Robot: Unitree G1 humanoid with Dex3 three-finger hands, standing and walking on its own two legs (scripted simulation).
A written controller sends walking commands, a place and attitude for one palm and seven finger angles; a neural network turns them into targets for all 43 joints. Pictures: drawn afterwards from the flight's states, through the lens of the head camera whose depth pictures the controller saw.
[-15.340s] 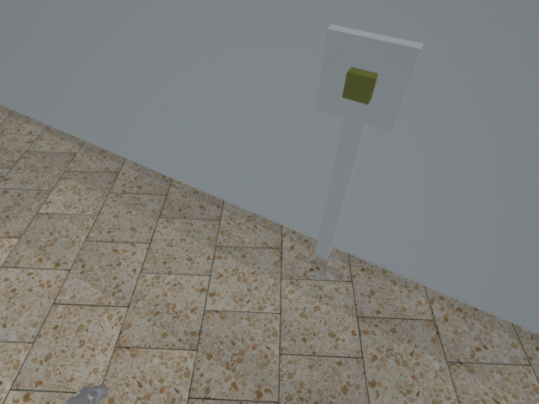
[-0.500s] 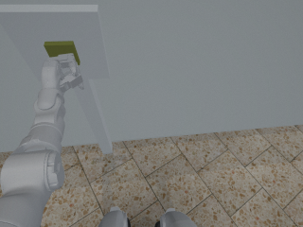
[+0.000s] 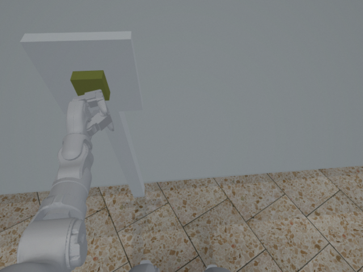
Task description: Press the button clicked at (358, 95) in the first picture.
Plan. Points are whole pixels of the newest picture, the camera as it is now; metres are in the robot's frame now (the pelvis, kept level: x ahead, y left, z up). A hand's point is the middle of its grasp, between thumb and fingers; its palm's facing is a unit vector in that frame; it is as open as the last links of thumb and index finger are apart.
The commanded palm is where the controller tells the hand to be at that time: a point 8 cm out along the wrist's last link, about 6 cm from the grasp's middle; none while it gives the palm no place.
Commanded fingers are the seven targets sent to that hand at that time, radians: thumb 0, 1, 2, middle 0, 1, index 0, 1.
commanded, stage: pull the fist back off the button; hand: left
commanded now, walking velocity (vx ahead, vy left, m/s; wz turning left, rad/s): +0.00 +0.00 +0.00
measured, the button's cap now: (91, 85) +0.51 +0.20 +0.12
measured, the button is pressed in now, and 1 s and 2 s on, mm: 0 0 0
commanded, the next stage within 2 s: draw the hand back to the body in 0.48 s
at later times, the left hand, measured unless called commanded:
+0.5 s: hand (106, 145) +0.36 +0.15 +0.08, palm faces +0.07 -1.00 -0.02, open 3.1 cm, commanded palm +0.34 +0.20 +0.09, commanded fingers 0.00 0.90 0.90 -1.30 -1.50 -1.30 -1.50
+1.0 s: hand (81, 157) +0.31 +0.17 +0.13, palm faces +0.08 -1.00 -0.04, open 3.1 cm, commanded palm +0.27 +0.23 +0.14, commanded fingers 0.00 0.90 0.90 -1.30 -1.50 -1.30 -1.50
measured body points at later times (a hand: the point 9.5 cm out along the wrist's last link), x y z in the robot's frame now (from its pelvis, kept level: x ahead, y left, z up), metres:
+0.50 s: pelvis +0.02 -0.02 +0.01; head +0.06 -0.02 +0.46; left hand +0.35 +0.20 +0.09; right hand +0.18 -0.25 -0.09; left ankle +0.04 +0.09 -0.70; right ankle +0.00 -0.10 -0.70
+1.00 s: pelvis +0.02 -0.02 +0.02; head +0.03 -0.04 +0.47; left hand +0.30 +0.23 +0.13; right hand +0.18 -0.26 -0.07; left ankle +0.04 +0.09 -0.70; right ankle +0.00 -0.10 -0.70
